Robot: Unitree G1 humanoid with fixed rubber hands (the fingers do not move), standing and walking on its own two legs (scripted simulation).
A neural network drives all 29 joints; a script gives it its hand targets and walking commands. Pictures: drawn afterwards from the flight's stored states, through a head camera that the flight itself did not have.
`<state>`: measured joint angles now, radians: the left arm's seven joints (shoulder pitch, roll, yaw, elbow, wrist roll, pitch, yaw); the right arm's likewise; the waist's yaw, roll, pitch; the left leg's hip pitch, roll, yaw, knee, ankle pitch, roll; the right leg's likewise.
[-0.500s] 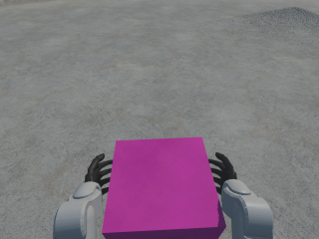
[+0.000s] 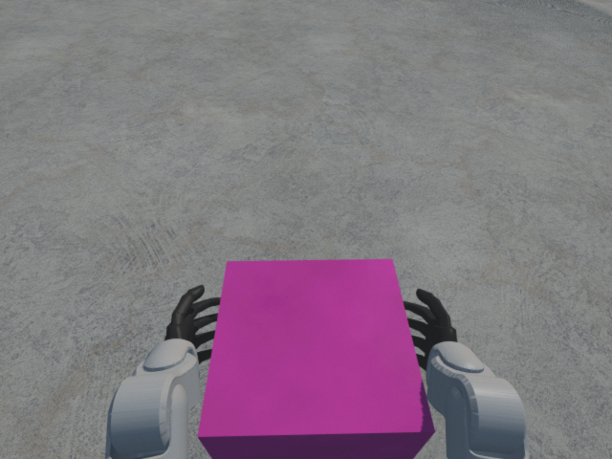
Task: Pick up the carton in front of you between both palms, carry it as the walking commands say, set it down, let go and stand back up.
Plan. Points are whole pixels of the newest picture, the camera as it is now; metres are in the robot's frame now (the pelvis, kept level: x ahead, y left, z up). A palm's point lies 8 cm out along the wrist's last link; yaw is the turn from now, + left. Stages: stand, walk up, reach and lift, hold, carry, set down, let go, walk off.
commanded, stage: carry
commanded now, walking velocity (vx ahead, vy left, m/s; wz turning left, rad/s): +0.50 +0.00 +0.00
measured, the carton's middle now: (311, 379) +0.23 -0.01 -0.01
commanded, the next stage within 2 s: hold in 1.90 s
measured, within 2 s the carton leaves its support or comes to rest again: neither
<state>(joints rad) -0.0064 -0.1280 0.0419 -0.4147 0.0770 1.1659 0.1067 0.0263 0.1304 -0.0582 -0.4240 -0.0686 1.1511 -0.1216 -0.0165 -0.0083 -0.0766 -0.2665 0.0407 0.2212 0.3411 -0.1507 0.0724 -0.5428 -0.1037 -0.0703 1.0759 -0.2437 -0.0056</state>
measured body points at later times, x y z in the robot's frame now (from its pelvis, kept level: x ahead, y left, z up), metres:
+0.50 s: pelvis +0.27 -0.04 -0.01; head +0.29 -0.06 +0.44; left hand +0.53 +0.12 +0.08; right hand +0.54 -0.18 +0.07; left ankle +0.24 +0.08 -0.74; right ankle +0.35 -0.12 -0.75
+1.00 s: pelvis +0.35 -0.01 -0.02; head +0.33 -0.01 +0.43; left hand +0.61 +0.15 +0.07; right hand +0.62 -0.16 +0.07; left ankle +0.28 +0.08 -0.75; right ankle +0.35 -0.12 -0.75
